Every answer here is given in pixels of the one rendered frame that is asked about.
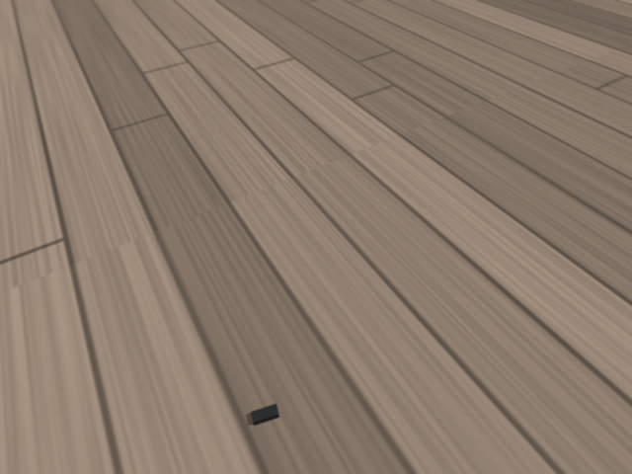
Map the small box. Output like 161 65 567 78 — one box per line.
251 404 279 426

